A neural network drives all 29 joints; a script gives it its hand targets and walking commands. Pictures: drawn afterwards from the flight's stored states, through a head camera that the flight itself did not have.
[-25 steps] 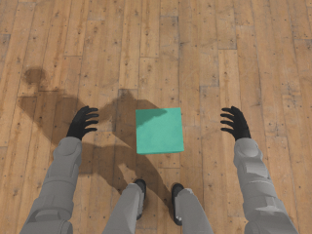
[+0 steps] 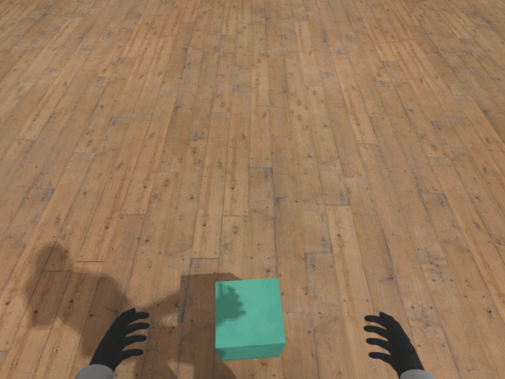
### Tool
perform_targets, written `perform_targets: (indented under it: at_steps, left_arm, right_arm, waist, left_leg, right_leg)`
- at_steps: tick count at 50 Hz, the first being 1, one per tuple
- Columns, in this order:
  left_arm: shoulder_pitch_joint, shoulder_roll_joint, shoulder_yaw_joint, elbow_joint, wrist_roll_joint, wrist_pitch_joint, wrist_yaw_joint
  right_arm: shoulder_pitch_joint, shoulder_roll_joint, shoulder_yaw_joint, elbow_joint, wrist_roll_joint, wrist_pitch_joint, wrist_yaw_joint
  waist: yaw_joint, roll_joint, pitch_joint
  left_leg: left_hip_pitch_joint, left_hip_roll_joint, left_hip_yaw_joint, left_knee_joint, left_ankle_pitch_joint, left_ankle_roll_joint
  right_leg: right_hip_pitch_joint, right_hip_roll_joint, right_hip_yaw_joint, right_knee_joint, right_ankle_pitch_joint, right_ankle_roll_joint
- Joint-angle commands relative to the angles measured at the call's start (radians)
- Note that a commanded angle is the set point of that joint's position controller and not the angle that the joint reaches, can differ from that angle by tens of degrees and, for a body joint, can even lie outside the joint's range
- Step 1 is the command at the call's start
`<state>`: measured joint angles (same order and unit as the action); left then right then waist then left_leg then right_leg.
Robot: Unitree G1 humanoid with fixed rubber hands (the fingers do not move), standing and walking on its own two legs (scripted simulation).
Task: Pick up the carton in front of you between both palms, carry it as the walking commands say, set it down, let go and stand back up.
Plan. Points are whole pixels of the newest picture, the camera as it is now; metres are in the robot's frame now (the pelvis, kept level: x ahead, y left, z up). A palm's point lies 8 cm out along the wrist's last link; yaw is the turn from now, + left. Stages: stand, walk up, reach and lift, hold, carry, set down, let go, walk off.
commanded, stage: let go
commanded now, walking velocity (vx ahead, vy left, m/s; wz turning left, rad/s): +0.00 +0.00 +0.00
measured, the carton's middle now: (248, 320) +0.37 +0.02 -0.65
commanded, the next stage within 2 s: stand in 0.42 s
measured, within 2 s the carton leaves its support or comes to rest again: neither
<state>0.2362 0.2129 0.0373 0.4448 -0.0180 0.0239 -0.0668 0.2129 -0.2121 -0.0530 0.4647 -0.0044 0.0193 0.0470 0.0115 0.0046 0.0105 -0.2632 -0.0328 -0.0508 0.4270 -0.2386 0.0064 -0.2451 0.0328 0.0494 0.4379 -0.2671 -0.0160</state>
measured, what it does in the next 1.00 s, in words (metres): stands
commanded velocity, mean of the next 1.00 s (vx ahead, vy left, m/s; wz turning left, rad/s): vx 0.00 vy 0.00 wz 0.00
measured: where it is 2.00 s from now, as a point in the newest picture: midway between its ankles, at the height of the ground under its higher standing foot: outside the picture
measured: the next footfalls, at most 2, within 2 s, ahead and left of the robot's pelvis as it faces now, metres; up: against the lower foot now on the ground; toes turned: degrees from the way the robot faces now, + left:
none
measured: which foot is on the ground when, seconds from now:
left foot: down 0.00-1.00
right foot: down 0.00-1.00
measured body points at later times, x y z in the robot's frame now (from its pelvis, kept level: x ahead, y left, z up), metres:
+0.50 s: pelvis -0.01 +0.00 -0.01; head -0.01 +0.00 +0.44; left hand +0.16 +0.26 -0.08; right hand +0.15 -0.25 -0.09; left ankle -0.02 +0.12 -0.74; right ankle -0.03 -0.11 -0.74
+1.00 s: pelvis -0.01 +0.02 +0.00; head -0.01 +0.02 +0.45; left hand +0.11 +0.29 -0.11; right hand +0.11 -0.27 -0.11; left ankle -0.02 +0.12 -0.74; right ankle -0.03 -0.11 -0.74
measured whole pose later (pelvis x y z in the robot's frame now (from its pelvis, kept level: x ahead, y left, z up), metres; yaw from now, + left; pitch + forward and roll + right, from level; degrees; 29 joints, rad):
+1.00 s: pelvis -0.01 +0.02 +0.00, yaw +0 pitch -2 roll -1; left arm 0.22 0.29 0.05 0.78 0.02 -0.01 0.03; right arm 0.20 -0.28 -0.05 0.81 -0.02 -0.02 -0.03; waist 0.00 -0.01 0.03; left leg -0.17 -0.04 -0.04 0.50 -0.28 0.03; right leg -0.13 0.02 0.04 0.47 -0.29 0.00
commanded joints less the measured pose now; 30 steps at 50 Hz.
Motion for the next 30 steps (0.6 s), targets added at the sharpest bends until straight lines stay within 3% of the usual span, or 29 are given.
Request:
perform_targets:
  at_steps: [1, 7, 17, 18, 21, 22, 26, 30]
  left_arm:
    - [-0.048, 0.095, 0.023, -0.106, 0.007, 0.022, -0.006]
    - [-0.058, 0.1, 0.038, -0.107, 0.033, 0.088, -0.01]
    - [-0.063, 0.095, 0.04, -0.126, 0.044, 0.115, -0.01]
    - [-0.098, 0.124, 0.042, -0.188, 0.069, 0.17, 0.015]
    - [-0.075, 0.11, 0.022, -0.165, 0.048, 0.195, 0.035]
    - [-0.072, 0.203, 0.068, 0.003, 0.007, 0.105, 0.064]
    - [-0.076, 0.166, 0.065, 0.069, 0.028, -0.002, 0.074]
    - [-0.069, 0.178, 0.066, 0.126, 0.034, -0.027, 0.08]
  right_arm:
    - [-0.028, -0.079, -0.01, -0.112, 0.007, 0.022, 0.013]
    - [-0.043, -0.083, -0.01, -0.129, 0.005, 0.085, 0.024]
    - [-0.041, -0.083, -0.023, -0.144, -0.016, 0.115, 0.023]
    - [0.015, -0.097, -0.018, -0.087, -0.001, 0.086, 0.004]
    - [-0.025, -0.096, -0.01, -0.117, 0.007, 0.075, -0.011]
    - [-0.07, -0.183, -0.045, 0.042, -0.011, 0.032, -0.038]
    - [-0.043, -0.176, -0.045, 0.099, -0.018, -0.024, -0.056]
    - [-0.052, -0.184, -0.045, 0.144, -0.018, -0.043, -0.064]
  waist:
    - [-0.008, -0.026, -0.038]
    - [0.0, -0.006, 0.058]
    - [-0.011, -0.018, 0.062]
    - [-0.016, 0.028, 0.01]
    - [-0.01, -0.017, 0.024]
    - [0.006, -0.08, 0.0]
    - [-0.017, -0.026, -0.002]
    - [-0.013, 0.009, -0.02]
  left_leg:
    - [0.14, -0.009, 0.035, -0.05, 0.156, -0.016]
    - [0.182, -0.013, 0.048, -0.043, 0.089, -0.015]
    - [0.219, -0.01, 0.043, -0.033, 0.136, -0.012]
    - [0.216, -0.035, 0.048, -0.005, 0.126, -0.021]
    - [0.186, -0.03, 0.036, 0.0, 0.114, -0.011]
    - [0.092, 0.039, 0.024, 0.039, 0.131, -0.018]
    - [0.07, 0.063, -0.031, 0.026, 0.082, -0.005]
    - [0.064, 0.075, -0.048, 0.024, 0.167, -0.002]
  right_leg:
    - [0.067, -0.009, -0.017, -0.085, 0.173, 0.034]
    - [0.073, -0.016, -0.021, -0.101, 0.098, 0.026]
    - [0.12, -0.008, -0.023, -0.079, 0.154, 0.026]
    - [0.168, -0.013, -0.023, -0.047, 0.224, 0.021]
    - [0.142, -0.012, -0.02, -0.032, 0.226, 0.024]
    - [0.057, -0.048, -0.023, -0.024, 0.138, 0.041]
    - [0.051, -0.06, 0.026, -0.028, 0.069, 0.022]
    - [0.078, -0.064, 0.032, -0.011, 0.155, 0.021]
